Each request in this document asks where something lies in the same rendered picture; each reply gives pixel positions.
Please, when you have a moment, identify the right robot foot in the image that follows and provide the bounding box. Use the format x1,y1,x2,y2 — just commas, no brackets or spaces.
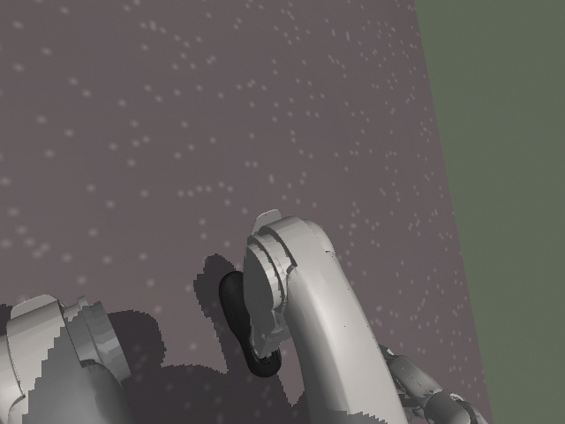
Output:
219,271,282,378

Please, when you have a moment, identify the right robot hand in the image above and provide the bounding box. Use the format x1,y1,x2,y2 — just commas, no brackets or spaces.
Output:
378,344,444,422

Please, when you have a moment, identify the right robot arm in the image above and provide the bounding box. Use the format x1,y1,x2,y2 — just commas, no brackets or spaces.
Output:
424,390,488,424

